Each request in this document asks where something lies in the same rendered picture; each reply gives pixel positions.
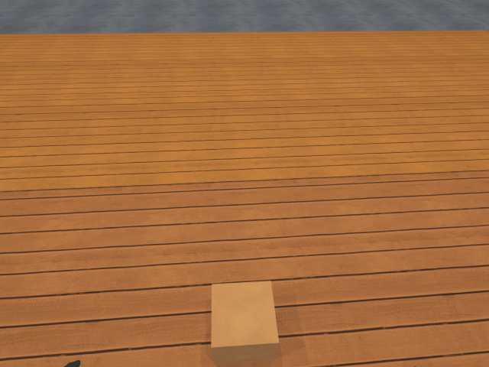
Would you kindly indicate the carton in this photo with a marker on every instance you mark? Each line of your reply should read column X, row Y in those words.
column 244, row 326

